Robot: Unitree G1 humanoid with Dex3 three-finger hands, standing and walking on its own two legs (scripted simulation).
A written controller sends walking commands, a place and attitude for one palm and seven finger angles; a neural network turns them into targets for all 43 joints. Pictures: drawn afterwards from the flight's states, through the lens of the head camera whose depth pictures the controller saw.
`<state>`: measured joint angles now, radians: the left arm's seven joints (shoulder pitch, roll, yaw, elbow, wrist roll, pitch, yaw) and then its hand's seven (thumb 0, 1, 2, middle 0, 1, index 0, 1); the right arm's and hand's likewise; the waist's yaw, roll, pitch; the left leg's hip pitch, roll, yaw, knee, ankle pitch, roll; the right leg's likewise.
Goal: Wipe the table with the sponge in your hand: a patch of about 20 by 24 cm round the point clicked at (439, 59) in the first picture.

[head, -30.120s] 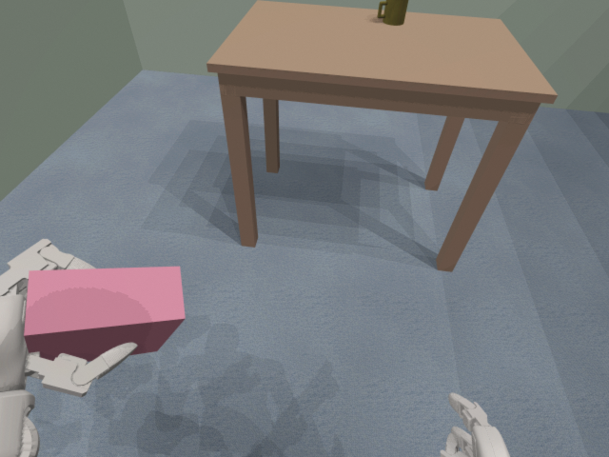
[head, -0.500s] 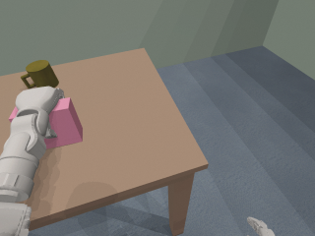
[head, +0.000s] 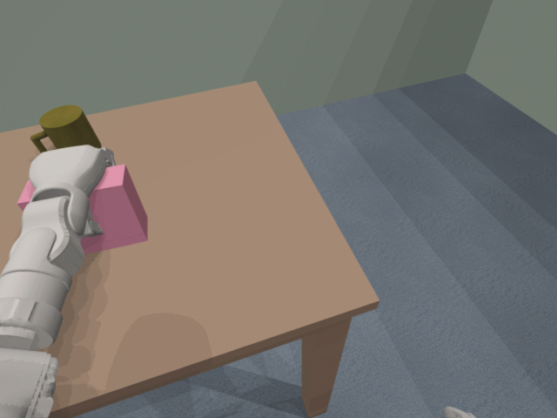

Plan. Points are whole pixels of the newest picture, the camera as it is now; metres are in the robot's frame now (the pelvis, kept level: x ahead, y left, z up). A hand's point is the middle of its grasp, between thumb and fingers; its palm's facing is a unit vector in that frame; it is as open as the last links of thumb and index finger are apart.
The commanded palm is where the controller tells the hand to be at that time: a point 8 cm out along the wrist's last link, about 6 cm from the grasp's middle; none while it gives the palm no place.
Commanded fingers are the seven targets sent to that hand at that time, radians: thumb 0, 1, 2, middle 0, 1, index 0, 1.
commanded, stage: slide across to the middle lane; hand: left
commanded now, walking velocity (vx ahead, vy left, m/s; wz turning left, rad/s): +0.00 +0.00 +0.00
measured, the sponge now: (96, 221) +0.37 +0.33 +0.08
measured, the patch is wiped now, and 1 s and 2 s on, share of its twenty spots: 0.40 0.55 0.70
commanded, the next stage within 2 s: wipe back along the middle lane in 0.40 s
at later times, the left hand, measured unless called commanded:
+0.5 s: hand (137, 181) +0.41 +0.26 +0.13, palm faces +0.03 -0.01 -1.00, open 9.8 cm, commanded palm +0.39 +0.24 +0.18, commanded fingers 0.00 0.10 1.30 -1.20 -1.60 -1.20 -1.60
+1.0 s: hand (145, 201) +0.37 +0.23 +0.13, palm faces +0.08 -0.04 -1.00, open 9.8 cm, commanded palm +0.33 +0.22 +0.16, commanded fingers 0.00 0.10 1.30 -1.20 -1.60 -1.20 -1.60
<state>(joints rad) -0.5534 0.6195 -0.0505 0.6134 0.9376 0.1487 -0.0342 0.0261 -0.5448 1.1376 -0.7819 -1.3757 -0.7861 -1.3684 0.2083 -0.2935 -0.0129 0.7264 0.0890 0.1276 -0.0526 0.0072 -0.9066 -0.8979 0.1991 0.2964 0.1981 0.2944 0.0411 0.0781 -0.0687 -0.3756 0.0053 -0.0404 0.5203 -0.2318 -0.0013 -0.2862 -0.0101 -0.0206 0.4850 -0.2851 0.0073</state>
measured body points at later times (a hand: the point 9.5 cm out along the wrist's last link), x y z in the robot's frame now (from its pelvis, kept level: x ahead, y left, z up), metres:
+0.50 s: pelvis +0.03 +0.01 +0.00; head +0.04 -0.03 +0.45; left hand +0.41 +0.25 +0.18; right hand +0.23 -0.21 -0.11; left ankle +0.02 +0.12 -0.74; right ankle -0.03 -0.13 -0.74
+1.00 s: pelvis +0.03 -0.01 +0.00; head +0.02 -0.05 +0.45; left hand +0.36 +0.23 +0.18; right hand +0.24 -0.24 -0.10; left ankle +0.02 +0.12 -0.74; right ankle -0.03 -0.13 -0.74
